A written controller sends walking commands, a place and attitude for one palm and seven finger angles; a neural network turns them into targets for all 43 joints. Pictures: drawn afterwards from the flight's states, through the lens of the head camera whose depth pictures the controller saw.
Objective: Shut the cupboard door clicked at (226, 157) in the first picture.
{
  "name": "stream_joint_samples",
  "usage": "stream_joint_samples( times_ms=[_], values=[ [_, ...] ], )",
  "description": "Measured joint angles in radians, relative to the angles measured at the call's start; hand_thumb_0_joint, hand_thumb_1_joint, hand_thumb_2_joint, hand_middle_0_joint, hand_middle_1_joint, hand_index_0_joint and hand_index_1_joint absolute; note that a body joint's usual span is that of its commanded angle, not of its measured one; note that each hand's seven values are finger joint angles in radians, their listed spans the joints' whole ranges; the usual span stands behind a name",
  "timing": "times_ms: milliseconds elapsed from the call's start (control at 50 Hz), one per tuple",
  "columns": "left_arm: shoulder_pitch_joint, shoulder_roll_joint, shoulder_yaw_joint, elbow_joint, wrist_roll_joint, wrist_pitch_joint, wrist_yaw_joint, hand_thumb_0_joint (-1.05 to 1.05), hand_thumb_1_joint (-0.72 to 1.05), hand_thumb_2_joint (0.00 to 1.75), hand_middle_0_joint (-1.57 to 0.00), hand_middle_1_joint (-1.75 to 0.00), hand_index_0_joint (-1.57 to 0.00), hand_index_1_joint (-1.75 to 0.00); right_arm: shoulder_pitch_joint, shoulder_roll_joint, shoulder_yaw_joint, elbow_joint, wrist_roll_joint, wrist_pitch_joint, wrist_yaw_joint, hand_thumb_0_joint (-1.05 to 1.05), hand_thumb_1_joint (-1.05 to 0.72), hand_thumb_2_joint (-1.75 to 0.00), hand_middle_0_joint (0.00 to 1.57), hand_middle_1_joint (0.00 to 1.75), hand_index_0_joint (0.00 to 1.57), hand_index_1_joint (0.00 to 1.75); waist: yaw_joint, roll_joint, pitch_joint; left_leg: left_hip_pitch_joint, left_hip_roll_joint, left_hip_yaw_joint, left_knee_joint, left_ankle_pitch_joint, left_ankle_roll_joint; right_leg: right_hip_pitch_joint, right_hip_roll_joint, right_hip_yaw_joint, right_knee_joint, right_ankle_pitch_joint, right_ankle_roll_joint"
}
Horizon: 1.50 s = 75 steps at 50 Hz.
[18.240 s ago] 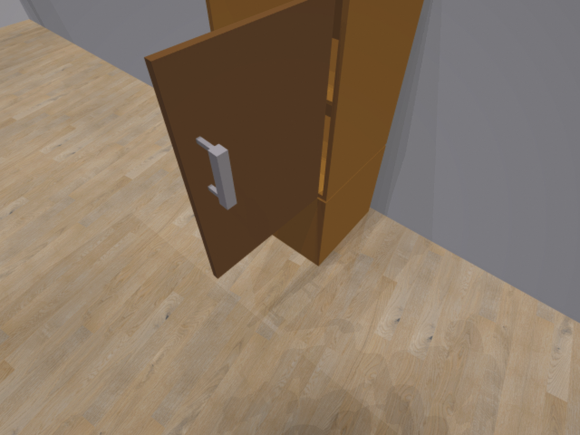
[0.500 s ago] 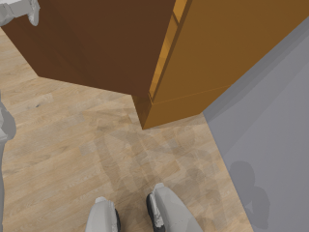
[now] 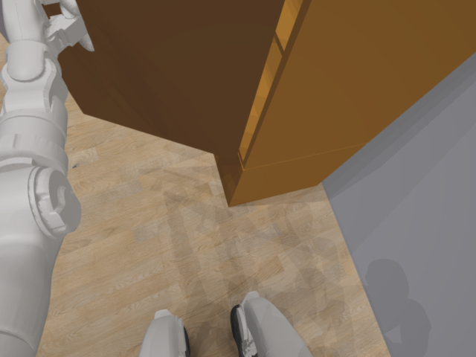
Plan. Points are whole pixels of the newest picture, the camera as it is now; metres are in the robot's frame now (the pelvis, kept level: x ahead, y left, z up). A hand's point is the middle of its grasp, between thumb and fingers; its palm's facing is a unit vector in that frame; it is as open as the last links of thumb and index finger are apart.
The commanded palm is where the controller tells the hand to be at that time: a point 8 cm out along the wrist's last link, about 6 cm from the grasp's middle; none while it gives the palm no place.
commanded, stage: pull the fist back off the door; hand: left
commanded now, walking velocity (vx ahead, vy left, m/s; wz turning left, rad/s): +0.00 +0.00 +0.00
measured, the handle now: out of the picture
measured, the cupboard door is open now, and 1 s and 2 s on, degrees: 59 59 59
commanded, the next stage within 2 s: draw the hand back to the body in 0.58 s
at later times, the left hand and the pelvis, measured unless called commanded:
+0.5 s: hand (75, 69) +0.52 +0.14 +0.11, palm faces +0.06 -1.00 +0.00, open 3.1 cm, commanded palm +0.48 +0.18 +0.11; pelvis +0.01 +0.00 +0.02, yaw +1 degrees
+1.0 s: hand (37, 105) +0.44 +0.16 +0.14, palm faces +0.08 -1.00 -0.01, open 3.1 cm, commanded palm +0.39 +0.21 +0.15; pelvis +0.00 +0.00 +0.04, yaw +0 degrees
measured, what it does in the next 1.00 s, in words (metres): stands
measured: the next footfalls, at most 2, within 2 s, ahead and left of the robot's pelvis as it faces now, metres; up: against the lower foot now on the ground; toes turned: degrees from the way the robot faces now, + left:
none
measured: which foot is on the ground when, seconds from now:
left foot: down 0.00-1.00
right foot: down 0.00-1.00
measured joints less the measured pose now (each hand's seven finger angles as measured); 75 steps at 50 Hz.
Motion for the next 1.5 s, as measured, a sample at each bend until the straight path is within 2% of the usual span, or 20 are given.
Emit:
stream_joint_samples(
  times_ms=[80, 180, 280, 400, 560, 680, 740, 800, 880, 980, 1100, 1220, 1280, 1340, 1420, 1500],
  values=[
    [0.061, -0.040, 0.018, -0.007, -0.025, -0.026, -0.013, 0.02, 0.90, 0.90, -1.29, -1.50, -1.30, -1.50, 0.012, -0.003, -0.006, 0.002, 0.008, 0.012, -0.005, 0.01, -0.91, -0.90, 0.20, 0.30, 0.21, 0.30, 0.009, 0.003, -0.006, 0.058, 0.002, 0.010, -0.044, 0.010, -0.001, 0.052, 0.002, 0.010, -0.039, 0.010, -0.001],
    [0.136, -0.062, 0.033, -0.013, -0.032, -0.079, 0.001, 0.02, 0.90, 0.90, -1.29, -1.50, -1.30, -1.50, 0.019, -0.015, -0.017, -0.004, 0.014, 0.020, -0.007, 0.01, -0.91, -0.90, 0.20, 0.30, 0.20, 0.30, 0.022, 0.003, -0.014, 0.123, 0.003, 0.026, -0.082, 0.014, 0.000, 0.107, 0.003, 0.026, -0.065, 0.013, 0.000],
    [0.213, -0.092, 0.011, -0.037, -0.063, -0.109, -0.016, 0.01, 0.90, 0.90, -1.29, -1.50, -1.30, -1.50, 0.011, -0.023, -0.031, -0.004, 0.027, 0.029, -0.012, 0.01, -0.91, -0.90, 0.20, 0.30, 0.20, 0.30, 0.048, -0.004, -0.015, 0.176, -0.002, 0.034, -0.111, 0.020, 0.000, 0.153, -0.001, 0.034, -0.083, 0.015, 0.000],
    [0.302, -0.157, -0.033, -0.104, -0.103, -0.148, -0.030, 0.01, 0.90, 0.90, -1.29, -1.50, -1.30, -1.50, -0.019, -0.029, -0.048, 0.004, 0.037, 0.031, -0.020, 0.01, -0.91, -0.90, 0.20, 0.30, 0.20, 0.30, 0.085, -0.015, -0.018, 0.208, -0.011, 0.030, -0.123, 0.025, -0.001, 0.186, -0.010, 0.031, -0.088, 0.012, 0.000],
    [0.387, -0.236, -0.090, -0.166, -0.121, -0.174, -0.017, 0.02, 0.90, 0.90, -1.30, -1.50, -1.30, -1.50, -0.086, -0.027, -0.059, 0.011, 0.050, 0.031, -0.029, 0.01, -0.91, -0.90, 0.20, 0.30, 0.20, 0.30, 0.122, -0.022, -0.029, 0.244, -0.021, 0.028, -0.121, 0.024, 0.001, 0.222, -0.020, 0.028, -0.079, 0.005, 0.003],
    [0.338, -0.236, -0.104, -0.097, -0.109, -0.175, 0.004, 0.02, 0.90, 0.90, -1.30, -1.50, -1.30, -1.50, -0.136, -0.018, -0.043, 0.013, 0.053, 0.016, -0.040, 0.01, -0.91, -0.90, 0.20, 0.30, 0.20, 0.30, 0.118, -0.025, -0.022, 0.240, -0.029, 0.021, -0.108, 0.030, 0.002, 0.219, -0.028, 0.021, -0.061, 0.005, 0.002],
    [0.310, -0.221, -0.093, -0.077, -0.105, -0.182, 0.005, 0.02, 0.90, 0.90, -1.30, -1.50, -1.30, -1.50, -0.145, -0.015, -0.037, 0.011, 0.051, 0.007, -0.042, 0.01, -0.91, -0.90, 0.20, 0.30, 0.20, 0.30, 0.111, -0.024, -0.022, 0.222, -0.031, 0.022, -0.098, 0.033, 0.002, 0.200, -0.030, 0.022, -0.048, 0.006, 0.002],
    [0.339, -0.214, -0.069, -0.121, -0.112, -0.185, -0.014, 0.02, 0.90, 0.90, -1.30, -1.50, -1.30, -1.50, -0.133, -0.013, -0.037, 0.002, 0.054, 0.013, -0.042, 0.01, -0.91, -0.90, 0.20, 0.30, 0.20, 0.30, 0.115, -0.023, -0.025, 0.228, -0.027, 0.036, -0.105, 0.036, 0.002, 0.198, -0.026, 0.035, -0.049, 0.011, 0.002],
    [0.466, -0.223, -0.062, -0.249, -0.146, -0.153, -0.051, 0.02, 0.90, 0.90, -1.30, -1.50, -1.30, -1.50, -0.094, -0.014, -0.041, -0.014, 0.075, 0.035, -0.046, 0.01, -0.91, -0.90, 0.20, 0.30, 0.20, 0.30, 0.139, -0.014, -0.025, 0.292, -0.020, 0.056, -0.150, 0.045, 0.003, 0.251, -0.018, 0.056, -0.088, 0.025, 0.003],
    [0.647, -0.253, -0.085, -0.434, -0.202, -0.089, -0.076, 0.02, 0.90, 0.90, -1.29, -1.50, -1.30, -1.50, -0.062, -0.014, -0.040, -0.017, 0.101, 0.042, -0.065, 0.01, -0.91, -0.90, 0.20, 0.30, 0.20, 0.30, 0.169, -0.010, -0.014, 0.406, -0.018, 0.059, -0.228, 0.067, 0.003, 0.364, -0.016, 0.060, -0.165, 0.048, 0.002],
    [0.804, -0.265, -0.130, -0.620, -0.240, -0.045, -0.105, 0.02, 0.90, 0.90, -1.30, -1.50, -1.30, -1.50, -0.095, -0.021, -0.039, -0.011, 0.119, 0.012, -0.091, 0.01, -0.91, -0.90, 0.20, 0.30, 0.20, 0.30, 0.199, -0.015, 0.002, 0.512, -0.025, 0.045, -0.294, 0.092, 0.000, 0.478, -0.021, 0.047, -0.234, 0.068, 0.000],
    [0.932, -0.272, -0.162, -0.780, -0.286, 0.026, -0.151, 0.02, 0.90, 0.90, -1.27, -1.47, -1.28, -1.48, -0.175, -0.036, -0.036, -0.026, 0.134, -0.024, -0.113, 0.02, -0.91, -0.90, 0.20, 0.30, 0.20, 0.30, 0.234, -0.013, 0.009, 0.601, -0.036, 0.040, -0.348, 0.113, 0.002, 0.567, -0.032, 0.043, -0.280, 0.080, 0.002],
    [1.017, -0.260, -0.205, -0.892, -0.220, 0.073, -0.079, 0.01, 0.90, 0.90, -1.23, -1.43, -1.24, -1.43, -0.229, -0.028, -0.037, -0.038, 0.134, -0.019, -0.134, 0.02, -0.91, -0.90, 0.20, 0.30, 0.20, 0.30, 0.250, -0.017, 0.024, 0.668, -0.044, 0.043, -0.399, 0.132, 0.002, 0.628, -0.039, 0.047, -0.319, 0.091, 0.004],
    [1.099, -0.257, -0.238, -0.993, -0.176, 0.116, -0.007, 0.01, 0.90, 0.90, -1.17, -1.36, -1.18, -1.37, -0.277, -0.019, -0.031, -0.048, 0.132, -0.011, -0.155, 0.02, -0.91, -0.90, 0.19, 0.30, 0.20, 0.30, 0.266, -0.016, 0.040, 0.740, -0.050, 0.043, -0.463, 0.157, 0.004, 0.699, -0.044, 0.047, -0.376, 0.112, 0.006],
    [1.188, -0.258, -0.246, -1.098, -0.148, 0.162, 0.046, 0.01, 0.90, 0.90, -1.08, -1.26, -1.09, -1.27, -0.320, -0.007, -0.014, -0.056, 0.126, -0.009, -0.168, 0.01, -0.91, -0.90, 0.19, 0.30, 0.20, 0.30, 0.288, -0.018, 0.059, 0.824, -0.055, 0.038, -0.538, 0.187, 0.005, 0.783, -0.049, 0.042, -0.447, 0.137, 0.006],
    [1.281, -0.253, -0.233, -1.210, -0.136, 0.190, 0.073, 0.02, 0.90, 0.90, -0.98, -1.15, -0.98, -1.15, -0.336, 0.005, 0.000, -0.060, 0.117, -0.018, -0.166, 0.01, -0.91, -0.90, 0.20, 0.30, 0.20, 0.30, 0.306, -0.014, 0.072, 0.892, -0.057, 0.032, -0.597, 0.207, 0.004, 0.855, -0.050, 0.038, -0.508, 0.156, 0.006]
  ],
)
